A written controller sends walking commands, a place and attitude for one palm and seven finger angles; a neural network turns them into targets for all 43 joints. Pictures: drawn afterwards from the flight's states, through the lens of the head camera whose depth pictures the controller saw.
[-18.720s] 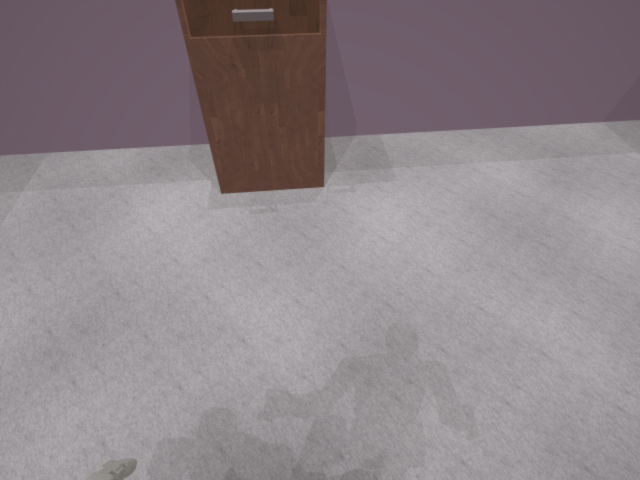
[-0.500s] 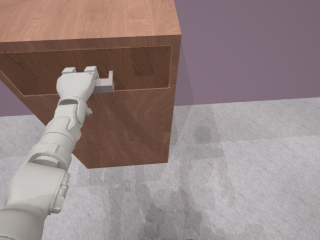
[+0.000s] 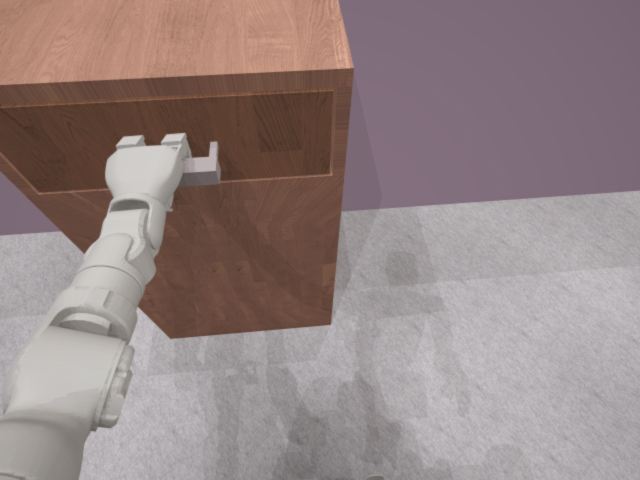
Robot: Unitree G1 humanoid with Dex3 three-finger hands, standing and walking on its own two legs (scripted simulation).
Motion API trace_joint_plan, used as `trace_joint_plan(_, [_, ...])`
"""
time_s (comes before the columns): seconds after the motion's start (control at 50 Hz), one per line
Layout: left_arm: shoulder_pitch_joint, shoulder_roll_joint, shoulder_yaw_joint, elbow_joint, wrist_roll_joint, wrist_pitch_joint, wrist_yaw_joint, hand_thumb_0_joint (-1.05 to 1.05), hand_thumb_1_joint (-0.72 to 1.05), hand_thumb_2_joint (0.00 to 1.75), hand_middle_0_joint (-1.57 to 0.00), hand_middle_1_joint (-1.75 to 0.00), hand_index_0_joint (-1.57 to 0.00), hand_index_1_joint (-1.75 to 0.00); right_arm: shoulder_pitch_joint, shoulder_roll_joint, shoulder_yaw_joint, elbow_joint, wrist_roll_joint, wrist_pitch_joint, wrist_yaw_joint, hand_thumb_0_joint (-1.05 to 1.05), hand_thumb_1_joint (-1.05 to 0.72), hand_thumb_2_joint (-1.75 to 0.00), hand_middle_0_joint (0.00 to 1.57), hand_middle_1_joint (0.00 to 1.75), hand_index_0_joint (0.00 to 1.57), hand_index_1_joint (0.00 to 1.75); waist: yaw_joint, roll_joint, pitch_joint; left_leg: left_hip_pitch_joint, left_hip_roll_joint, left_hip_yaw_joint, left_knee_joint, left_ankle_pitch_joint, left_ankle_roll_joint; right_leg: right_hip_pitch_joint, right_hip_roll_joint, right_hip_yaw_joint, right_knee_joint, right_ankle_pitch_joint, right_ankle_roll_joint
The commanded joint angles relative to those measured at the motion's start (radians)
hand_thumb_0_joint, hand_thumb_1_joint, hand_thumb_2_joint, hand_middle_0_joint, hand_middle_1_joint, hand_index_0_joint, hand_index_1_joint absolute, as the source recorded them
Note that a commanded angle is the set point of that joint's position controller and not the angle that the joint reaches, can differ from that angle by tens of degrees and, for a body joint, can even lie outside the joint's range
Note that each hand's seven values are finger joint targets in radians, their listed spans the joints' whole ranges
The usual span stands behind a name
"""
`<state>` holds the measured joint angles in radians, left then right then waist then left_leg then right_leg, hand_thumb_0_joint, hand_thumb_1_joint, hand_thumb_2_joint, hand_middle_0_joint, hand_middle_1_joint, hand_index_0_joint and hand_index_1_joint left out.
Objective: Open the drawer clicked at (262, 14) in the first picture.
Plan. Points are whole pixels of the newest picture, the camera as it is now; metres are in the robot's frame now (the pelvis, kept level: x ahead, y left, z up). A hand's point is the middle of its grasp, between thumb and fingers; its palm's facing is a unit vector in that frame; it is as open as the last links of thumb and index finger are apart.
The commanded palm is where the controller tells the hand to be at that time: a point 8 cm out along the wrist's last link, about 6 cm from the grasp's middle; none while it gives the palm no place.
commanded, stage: pull the drawer open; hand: left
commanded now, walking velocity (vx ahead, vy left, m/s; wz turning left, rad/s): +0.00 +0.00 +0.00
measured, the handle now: (169, 161) +0.53 +0.19 +0.06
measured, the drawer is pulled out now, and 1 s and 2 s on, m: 0.00 0.02 0.09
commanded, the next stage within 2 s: none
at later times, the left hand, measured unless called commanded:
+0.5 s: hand (159, 206) +0.47 +0.20 +0.04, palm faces -0.03 +0.00 -1.00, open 6.1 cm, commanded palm +0.45 +0.20 +0.09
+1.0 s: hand (159, 208) +0.47 +0.20 +0.04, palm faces -0.04 -0.02 -1.00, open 6.1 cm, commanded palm +0.42 +0.20 +0.09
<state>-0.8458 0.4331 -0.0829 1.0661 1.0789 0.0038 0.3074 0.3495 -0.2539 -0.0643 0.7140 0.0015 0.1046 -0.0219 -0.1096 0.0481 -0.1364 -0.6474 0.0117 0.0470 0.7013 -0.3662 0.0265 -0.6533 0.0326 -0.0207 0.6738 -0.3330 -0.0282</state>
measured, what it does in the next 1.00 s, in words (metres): stands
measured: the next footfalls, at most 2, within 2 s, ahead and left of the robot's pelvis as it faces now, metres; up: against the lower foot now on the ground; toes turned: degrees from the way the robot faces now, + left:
none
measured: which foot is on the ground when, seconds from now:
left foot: down 0.00-1.00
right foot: down 0.00-1.00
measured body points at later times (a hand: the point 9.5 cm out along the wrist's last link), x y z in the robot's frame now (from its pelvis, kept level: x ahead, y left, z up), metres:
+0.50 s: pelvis +0.00 +0.00 +0.00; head +0.08 -0.01 +0.44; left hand +0.47 +0.20 +0.09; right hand +0.05 -0.27 -0.13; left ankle -0.03 +0.10 -0.71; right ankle -0.02 -0.10 -0.71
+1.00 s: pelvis -0.01 +0.00 +0.00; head +0.07 -0.01 +0.44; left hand +0.46 +0.20 +0.09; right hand -0.01 -0.27 -0.13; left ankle -0.03 +0.10 -0.71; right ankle -0.02 -0.10 -0.71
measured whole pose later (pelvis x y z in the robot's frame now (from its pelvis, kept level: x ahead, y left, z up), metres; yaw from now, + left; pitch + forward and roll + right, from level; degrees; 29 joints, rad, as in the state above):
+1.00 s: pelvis -0.01 +0.00 +0.00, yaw -1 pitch +17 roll +0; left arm -0.79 0.44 -0.07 1.03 1.07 0.01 0.31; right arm 0.38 -0.25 -0.07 0.72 0.01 0.09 -0.03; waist -0.11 0.05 -0.13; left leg -0.64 0.01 0.06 0.69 -0.35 0.03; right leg -0.65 0.04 0.00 0.67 -0.31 -0.03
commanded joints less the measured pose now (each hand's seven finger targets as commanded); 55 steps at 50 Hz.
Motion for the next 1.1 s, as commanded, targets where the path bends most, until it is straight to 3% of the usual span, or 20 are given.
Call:
trace_joint_plan(0.0, [-0.328,0.229,0.081,-0.189,-0.007,-0.010,0.025,0.00,0.90,0.90,-0.40,-1.35,-0.40,-1.35,0.099,-0.150,-0.046,-0.071,-0.003,-0.018,-0.009,0.00,-0.90,-0.90,0.20,0.30,0.20,0.30,0.027,0.007,-0.436,0.254,-0.027,-0.015,-0.023,0.506,0.016,0.255,0.018,0.024,-0.035,0.462,-0.005])
trace_joint_plan(0.04, [-0.258,0.189,0.070,-0.212,-0.019,-0.014,0.019,0.00,0.90,0.90,-0.40,-1.35,-0.40,-1.35,0.088,-0.144,-0.049,-0.082,-0.004,-0.016,-0.005,0.00,-0.90,-0.90,0.20,0.30,0.20,0.30,0.039,-0.011,-0.441,0.271,-0.025,-0.013,-0.025,0.541,0.017,0.276,0.019,0.022,-0.039,0.489,-0.003])
trace_joint_plan(0.08, [-0.197,0.213,0.097,-0.267,-0.023,-0.023,0.015,0.00,0.90,0.90,-0.40,-1.35,-0.40,-1.35,0.077,-0.145,-0.050,-0.095,-0.004,-0.013,-0.003,0.00,-0.90,-0.90,0.20,0.30,0.20,0.30,0.062,0.000,-0.474,0.284,-0.023,-0.009,-0.024,0.602,0.017,0.317,0.015,0.028,-0.032,0.546,-0.002])
trace_joint_plan(0.16, [-0.106,0.175,0.079,-0.329,-0.034,-0.014,0.014,0.00,0.90,0.90,-0.40,-1.35,-0.40,-1.35,0.043,-0.147,-0.051,-0.110,0.001,-0.011,0.003,0.00,-0.90,-0.90,0.20,0.30,0.20,0.30,0.065,-0.039,-0.416,0.275,-0.021,-0.007,-0.040,0.607,0.019,0.330,0.015,0.025,-0.049,0.561,-0.001])
trace_joint_plan(0.18, [-0.085,0.196,0.098,-0.355,-0.033,-0.013,0.018,0.00,0.90,0.90,-0.40,-1.35,-0.40,-1.35,0.042,-0.148,-0.052,-0.112,0.003,-0.011,0.004,0.00,-0.90,-0.90,0.20,0.30,0.20,0.30,0.075,-0.038,-0.417,0.279,-0.020,-0.007,-0.046,0.610,0.020,0.338,0.015,0.024,-0.049,0.564,0.000])
trace_joint_plan(0.22, [-0.338,0.256,0.094,-0.290,-0.004,-0.001,0.038,0.00,0.90,0.90,-0.40,-1.35,-0.40,-1.35,0.057,-0.159,-0.046,-0.070,0.003,-0.010,-0.010,0.00,-0.90,-0.90,0.20,0.30,0.20,0.30,0.000,-0.057,-0.323,0.243,-0.022,-0.010,-0.043,0.503,0.019,0.253,0.016,0.021,-0.059,0.493,0.004])
trace_joint_plan(0.24, [-0.377,0.257,0.086,-0.260,0.009,0.008,0.047,0.00,0.90,0.90,-0.40,-1.35,-0.40,-1.35,0.068,-0.157,-0.047,-0.062,0.003,-0.013,-0.013,0.00,-0.90,-0.90,0.20,0.30,0.20,0.30,-0.010,-0.054,-0.295,0.228,-0.024,-0.014,-0.047,0.469,0.018,0.227,0.016,0.018,-0.061,0.452,0.003])
trace_joint_plan(0.26, [-0.389,0.271,0.099,-0.274,0.014,0.010,0.055,0.00,0.90,0.90,-0.40,-1.35,-0.40,-1.35,0.064,-0.156,-0.047,-0.062,0.003,-0.015,-0.014,0.00,-0.90,-0.90,0.20,0.30,0.20,0.30,0.002,-0.034,-0.312,0.239,-0.026,-0.013,-0.049,0.474,0.017,0.231,0.015,0.022,-0.064,0.441,-0.003])
trace_joint_plan(0.32, [-0.399,0.217,0.062,-0.243,0.026,0.028,0.068,0.00,0.90,0.90,-0.40,-1.35,-0.40,-1.35,0.068,-0.145,-0.047,-0.056,-0.003,-0.019,-0.011,0.00,-0.90,-0.90,0.20,0.30,0.20,0.30,0.002,0.035,-0.377,0.300,-0.026,-0.016,-0.029,0.532,0.010,0.195,0.018,0.014,-0.045,0.439,-0.007])
trace_joint_plan(0.38, [-0.437,0.190,0.047,-0.225,0.018,0.028,0.067,0.00,0.90,0.90,-0.40,-1.35,-0.40,-1.35,0.081,-0.143,-0.051,-0.047,-0.007,-0.019,-0.009,0.00,-0.90,-0.90,0.20,0.30,0.20,0.30,-0.010,0.018,-0.420,0.327,-0.021,-0.029,-0.017,0.561,0.006,0.184,0.019,0.010,-0.035,0.437,-0.005])
trace_joint_plan(0.46, [-0.460,0.197,0.052,-0.194,-0.001,0.026,0.054,0.00,0.90,0.90,-0.40,-1.35,-0.40,-1.35,0.077,-0.146,-0.045,-0.056,-0.006,-0.021,-0.013,0.00,-0.90,-0.90,0.20,0.30,0.20,0.30,-0.014,-0.023,-0.421,0.286,-0.029,-0.026,-0.020,0.497,0.011,0.214,0.017,0.015,-0.041,0.430,-0.003])
trace_joint_plan(0.56, [-0.439,0.202,0.050,-0.136,-0.008,0.014,0.038,0.00,0.90,0.90,-0.40,-1.35,-0.40,-1.35,0.073,-0.148,-0.037,-0.065,0.000,-0.027,-0.021,0.00,-0.90,-0.90,0.20,0.30,0.20,0.30,-0.018,-0.051,-0.369,0.224,-0.036,-0.021,-0.033,0.383,0.019,0.214,0.013,0.022,-0.058,0.371,0.000])
trace_joint_plan(0.6, [-0.433,0.222,0.052,-0.120,-0.002,0.012,0.036,0.00,0.90,0.90,-0.40,-1.35,-0.40,-1.35,0.075,-0.149,-0.033,-0.067,0.004,-0.030,-0.024,0.00,-0.90,-0.90,0.20,0.30,0.20,0.30,-0.016,-0.042,-0.343,0.204,-0.036,-0.020,-0.037,0.347,0.020,0.199,0.012,0.025,-0.061,0.342,0.001])
trace_joint_plan(0.66, [-0.462,0.237,0.058,-0.136,-0.001,-0.001,0.035,0.00,0.90,0.90,-0.40,-1.35,-0.40,-1.35,0.084,-0.149,-0.033,-0.068,0.002,-0.036,-0.026,0.00,-0.90,-0.90,0.20,0.30,0.20,0.30,-0.015,-0.020,-0.366,0.199,-0.038,-0.020,-0.035,0.339,0.020,0.210,0.012,0.029,-0.061,0.335,-0.002])
trace_joint_plan(0.74, [-0.468,0.220,0.041,-0.130,0.006,-0.005,0.040,0.00,0.90,0.90,-0.40,-1.35,-0.40,-1.35,0.098,-0.149,-0.035,-0.061,0.002,-0.043,-0.026,0.00,-0.90,-0.90,0.20,0.30,0.20,0.30,-0.021,-0.013,-0.366,0.200,-0.035,-0.023,-0.035,0.322,0.019,0.180,0.015,0.027,-0.058,0.308,-0.002])
trace_joint_plan(0.84, [-0.390,0.181,0.033,-0.144,-0.002,-0.012,0.040,0.00,0.90,0.90,-0.40,-1.35,-0.40,-1.35,0.098,-0.146,-0.041,-0.068,0.003,-0.048,-0.020,0.00,-0.90,-0.90,0.20,0.30,0.20,0.30,0.000,-0.009,-0.378,0.223,-0.030,-0.021,-0.040,0.337,0.018,0.183,0.020,0.022,-0.060,0.305,-0.006])
trace_joint_plan(0.88, [-0.337,0.188,0.053,-0.183,-0.012,-0.022,0.036,0.00,0.90,0.90,-0.40,-1.35,-0.40,-1.35,0.095,-0.146,-0.044,-0.074,0.001,-0.047,-0.016,0.00,-0.90,-0.90,0.20,0.30,0.20,0.30,0.024,-0.010,-0.427,0.236,-0.029,-0.017,-0.039,0.374,0.019,0.230,0.019,0.027,-0.053,0.346,-0.005])
trace_joint_plan(1.04, [-0.069,0.119,0.041,-0.332,-0.037,-0.016,0.023,0.00,0.90,0.90,-0.40,-1.35,-0.40,-1.35,0.037,-0.143,-0.051,-0.112,0.011,-0.036,0.001,0.00,-0.90,-0.90,0.20,0.30,0.20,0.30,0.076,-0.027,-0.389,0.286,-0.018,-0.012,-0.057,0.506,0.019,0.280,0.024,0.016,-0.059,0.433,-0.009])
trace_joint_plan(1.06, [-0.012,0.150,0.074,-0.354,-0.040,-0.011,0.023,0.00,0.90,0.90,-0.40,-1.35,-0.40,-1.35,0.024,-0.147,-0.051,-0.120,0.013,-0.033,0.003,0.00,-0.90,-0.90,0.20,0.30,0.20,0.30,0.088,-0.038,-0.399,0.290,-0.018,-0.015,-0.057,0.540,0.019,0.302,0.023,0.021,-0.060,0.453,-0.010])
trace_joint_plan(1.08, [0.010,0.122,0.048,-0.381,-0.039,-0.003,0.023,0.00,0.90,0.90,-0.40,-1.35,-0.40,-1.35,0.013,-0.144,-0.050,-0.123,0.014,-0.029,0.005,0.00,-0.90,-0.90,0.20,0.30,0.20,0.30,0.084,-0.037,-0.381,0.297,-0.016,-0.014,-0.059,0.562,0.019,0.298,0.022,0.020,-0.059,0.470,-0.008])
